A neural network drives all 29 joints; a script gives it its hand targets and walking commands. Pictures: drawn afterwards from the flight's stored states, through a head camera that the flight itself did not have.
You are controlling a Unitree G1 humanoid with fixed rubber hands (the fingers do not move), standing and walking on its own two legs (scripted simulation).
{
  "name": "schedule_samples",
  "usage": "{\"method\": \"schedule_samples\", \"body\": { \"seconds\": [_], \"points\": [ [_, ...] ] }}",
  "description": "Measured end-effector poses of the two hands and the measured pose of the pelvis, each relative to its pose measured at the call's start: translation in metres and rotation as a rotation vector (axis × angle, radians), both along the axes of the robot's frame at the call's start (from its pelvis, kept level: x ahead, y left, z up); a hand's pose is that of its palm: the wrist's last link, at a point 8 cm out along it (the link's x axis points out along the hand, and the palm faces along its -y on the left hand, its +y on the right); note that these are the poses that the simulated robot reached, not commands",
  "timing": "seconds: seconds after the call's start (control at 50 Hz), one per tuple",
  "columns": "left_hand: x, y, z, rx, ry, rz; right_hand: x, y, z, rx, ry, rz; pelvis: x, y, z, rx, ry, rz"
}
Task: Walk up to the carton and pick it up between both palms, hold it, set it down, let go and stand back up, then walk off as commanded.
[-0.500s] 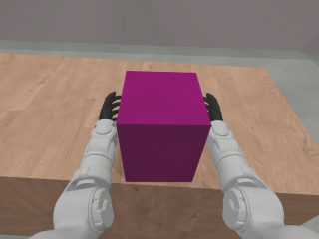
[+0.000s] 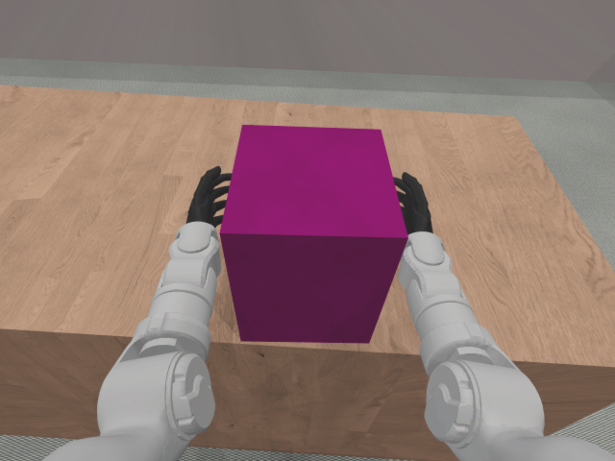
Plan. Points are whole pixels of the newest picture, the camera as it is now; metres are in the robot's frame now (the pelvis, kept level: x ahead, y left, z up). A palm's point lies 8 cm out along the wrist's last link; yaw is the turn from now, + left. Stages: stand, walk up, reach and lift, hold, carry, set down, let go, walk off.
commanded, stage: set down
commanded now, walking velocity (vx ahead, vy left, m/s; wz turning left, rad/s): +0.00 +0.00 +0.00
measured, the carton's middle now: (308, 238) +0.41 +0.02 +0.06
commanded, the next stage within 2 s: none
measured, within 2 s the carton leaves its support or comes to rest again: neither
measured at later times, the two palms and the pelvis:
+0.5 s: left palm (186, 230) +0.39 +0.20 +0.08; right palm (435, 226) +0.42 -0.16 +0.09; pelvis -0.01 -0.01 -0.01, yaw +0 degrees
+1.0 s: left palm (149, 305) +0.27 +0.21 +0.08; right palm (463, 302) +0.29 -0.17 +0.08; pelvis -0.03 -0.02 +0.00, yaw +1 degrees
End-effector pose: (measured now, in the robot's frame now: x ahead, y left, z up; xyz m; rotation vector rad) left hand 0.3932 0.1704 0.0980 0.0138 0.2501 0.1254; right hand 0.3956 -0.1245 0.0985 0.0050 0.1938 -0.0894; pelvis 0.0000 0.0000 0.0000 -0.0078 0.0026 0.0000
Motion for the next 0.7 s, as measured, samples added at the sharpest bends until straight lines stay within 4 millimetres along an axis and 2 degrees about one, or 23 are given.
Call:
{"method": "schedule_samples", "body": {
  "seconds": [0.16,0.24,0.34,0.44,0.5,0.56,0.64,0.7],
  "points": [
    [0.009,0.004,-0.018,0.031,0.093,0.036,0.012,-0.005,-0.019,0.030,0.121,0.001,-0.009,0.001,-0.005,-0.013,0.086,-0.023],
    [0.015,0.007,-0.024,0.000,0.085,0.070,0.020,-0.008,-0.026,0.053,0.130,-0.015,-0.010,0.000,-0.009,-0.017,0.160,-0.034],
    [0.018,0.012,-0.024,-0.001,0.064,0.071,0.027,-0.013,-0.025,0.052,0.107,-0.012,-0.008,-0.002,-0.011,-0.022,0.211,-0.031],
    [0.011,0.021,-0.019,0.005,0.043,0.056,0.027,-0.028,-0.018,0.057,0.066,-0.027,-0.005,-0.006,-0.010,-0.025,0.210,-0.015],
    [0.001,0.027,-0.018,0.000,0.043,0.050,0.022,-0.038,-0.013,0.049,0.041,-0.020,-0.005,-0.009,-0.008,-0.023,0.190,-0.005],
    [-0.019,0.034,-0.019,0.003,0.043,0.050,0.007,-0.047,-0.010,0.037,0.008,-0.001,-0.008,-0.013,-0.005,-0.021,0.146,0.008],
    [-0.047,0.045,-0.028,0.001,0.077,0.066,-0.018,-0.058,-0.016,0.012,0.026,0.010,-0.014,-0.018,-0.003,-0.017,0.103,0.023],
    [-0.057,0.054,-0.037,-0.020,0.108,0.086,-0.032,-0.064,-0.022,0.002,0.063,-0.003,-0.020,-0.022,-0.004,-0.012,0.115,0.026]
  ]
}}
